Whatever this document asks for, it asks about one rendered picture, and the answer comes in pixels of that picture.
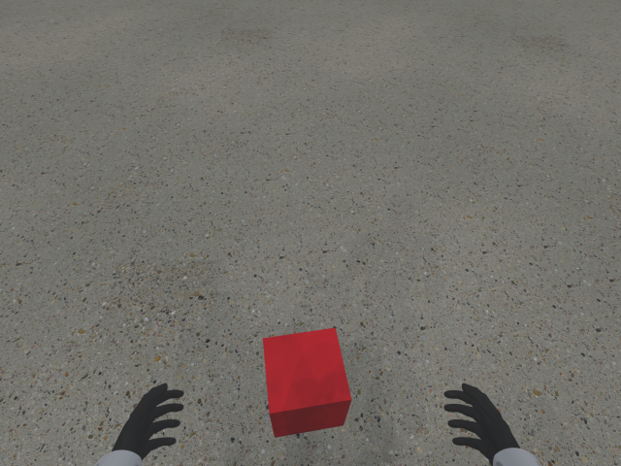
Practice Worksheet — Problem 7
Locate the robot right hand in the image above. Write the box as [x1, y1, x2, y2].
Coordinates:
[444, 383, 520, 466]

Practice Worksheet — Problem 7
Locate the robot left hand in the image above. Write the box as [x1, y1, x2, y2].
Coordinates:
[112, 383, 184, 460]

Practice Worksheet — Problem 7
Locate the carton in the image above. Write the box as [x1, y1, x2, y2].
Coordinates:
[263, 328, 351, 438]

